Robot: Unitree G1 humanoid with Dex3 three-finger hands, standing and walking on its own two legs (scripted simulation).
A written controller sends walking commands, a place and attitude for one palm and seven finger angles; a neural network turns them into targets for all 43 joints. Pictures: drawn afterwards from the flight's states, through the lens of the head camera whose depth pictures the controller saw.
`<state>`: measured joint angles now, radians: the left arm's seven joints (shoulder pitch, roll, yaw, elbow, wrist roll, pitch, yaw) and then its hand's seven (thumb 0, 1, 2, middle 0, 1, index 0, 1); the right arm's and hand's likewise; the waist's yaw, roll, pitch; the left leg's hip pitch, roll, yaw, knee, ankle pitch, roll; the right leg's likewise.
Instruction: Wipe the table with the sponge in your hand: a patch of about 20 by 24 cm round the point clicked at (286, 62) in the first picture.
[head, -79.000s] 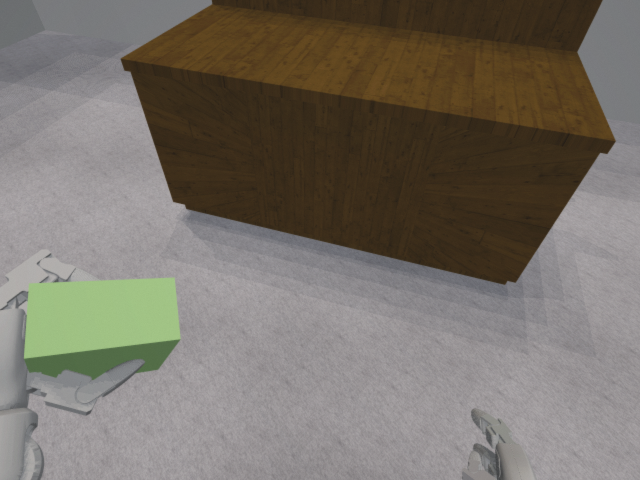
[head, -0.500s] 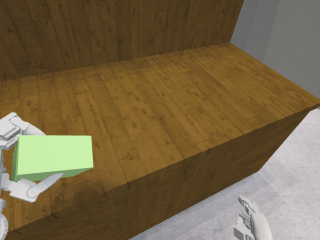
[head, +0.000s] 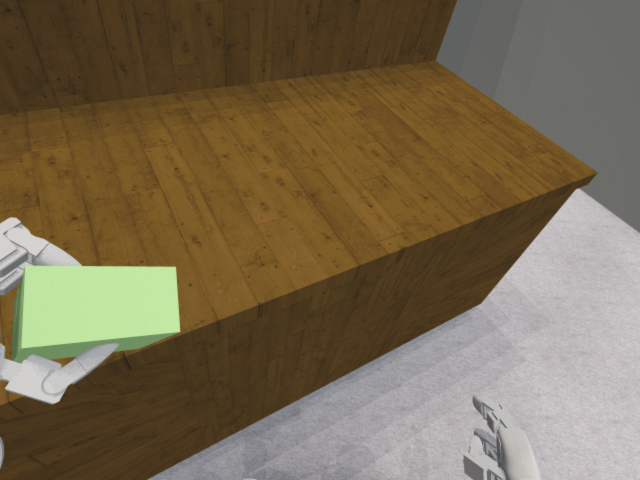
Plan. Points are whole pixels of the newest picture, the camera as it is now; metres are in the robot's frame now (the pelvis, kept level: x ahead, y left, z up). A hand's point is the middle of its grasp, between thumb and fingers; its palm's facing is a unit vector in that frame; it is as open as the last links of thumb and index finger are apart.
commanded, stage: step back with the hand held close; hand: left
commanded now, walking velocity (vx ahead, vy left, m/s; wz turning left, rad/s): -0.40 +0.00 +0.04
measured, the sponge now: (114, 314) +0.23 +0.23 +0.13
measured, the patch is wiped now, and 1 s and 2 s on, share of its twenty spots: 1.00 1.00 1.00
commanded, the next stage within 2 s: stop stepping back and stand still in 0.14 s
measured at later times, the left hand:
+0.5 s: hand out of the picture +0.03 +0.25 +0.18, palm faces +0.42 -0.88 -0.24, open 9.7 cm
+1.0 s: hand out of the picture -0.12 +0.24 +0.17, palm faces +0.38 -0.88 -0.28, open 9.7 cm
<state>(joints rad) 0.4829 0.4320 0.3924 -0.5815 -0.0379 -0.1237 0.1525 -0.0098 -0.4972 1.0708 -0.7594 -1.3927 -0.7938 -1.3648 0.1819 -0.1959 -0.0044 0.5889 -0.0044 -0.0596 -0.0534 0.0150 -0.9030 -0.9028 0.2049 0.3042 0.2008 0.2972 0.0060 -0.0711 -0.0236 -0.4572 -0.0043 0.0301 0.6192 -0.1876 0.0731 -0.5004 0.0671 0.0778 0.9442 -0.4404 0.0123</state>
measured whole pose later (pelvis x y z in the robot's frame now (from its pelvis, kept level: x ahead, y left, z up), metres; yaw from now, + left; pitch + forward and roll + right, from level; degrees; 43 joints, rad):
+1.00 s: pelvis -0.33 +0.00 -0.04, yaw -2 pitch +0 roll -1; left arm 0.38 0.40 0.36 -0.56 -0.04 -0.12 0.10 -0.01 -0.50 1.07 -0.76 -1.39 -0.80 -1.37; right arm 0.25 -0.19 0.04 0.65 0.03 -0.13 -0.04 0.02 -0.90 -0.90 0.21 0.30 0.20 0.30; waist -0.01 -0.08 -0.13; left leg -0.40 0.01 0.08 0.90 -0.61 0.07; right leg -0.66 -0.01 -0.11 0.92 -0.37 -0.04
